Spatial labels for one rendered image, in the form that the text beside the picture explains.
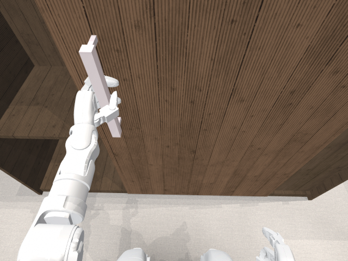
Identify wardrobe door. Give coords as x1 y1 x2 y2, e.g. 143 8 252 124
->
276 128 348 191
35 0 348 197

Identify robot left forearm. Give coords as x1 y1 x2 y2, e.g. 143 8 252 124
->
17 123 100 261

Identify right robot hand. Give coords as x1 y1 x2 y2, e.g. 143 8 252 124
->
256 227 296 261

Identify robot right thigh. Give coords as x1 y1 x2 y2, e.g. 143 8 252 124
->
200 250 233 261

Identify handle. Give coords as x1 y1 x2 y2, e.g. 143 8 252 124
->
79 35 122 138

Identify robot left upper arm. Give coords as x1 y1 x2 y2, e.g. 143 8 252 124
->
20 223 84 261

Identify robot left thigh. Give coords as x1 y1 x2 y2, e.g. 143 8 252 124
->
117 249 150 261

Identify left robot hand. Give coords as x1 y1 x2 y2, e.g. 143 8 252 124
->
74 75 121 128

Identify robot thigh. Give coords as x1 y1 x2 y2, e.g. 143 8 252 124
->
200 250 233 261
117 249 150 261

